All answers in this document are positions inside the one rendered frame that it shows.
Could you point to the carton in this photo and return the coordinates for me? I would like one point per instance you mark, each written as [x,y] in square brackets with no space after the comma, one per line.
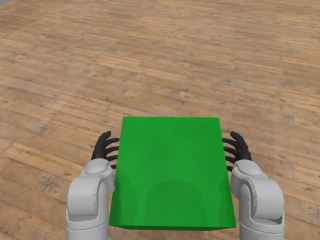
[171,174]

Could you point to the robot right hand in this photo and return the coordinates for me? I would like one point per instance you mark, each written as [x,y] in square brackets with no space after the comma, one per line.
[241,152]

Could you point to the left robot forearm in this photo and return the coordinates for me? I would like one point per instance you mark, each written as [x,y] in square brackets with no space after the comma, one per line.
[87,205]

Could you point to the right robot forearm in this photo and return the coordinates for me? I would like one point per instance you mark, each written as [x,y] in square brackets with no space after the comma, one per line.
[261,203]

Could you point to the robot left hand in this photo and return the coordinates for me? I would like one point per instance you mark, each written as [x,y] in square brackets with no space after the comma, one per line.
[100,152]

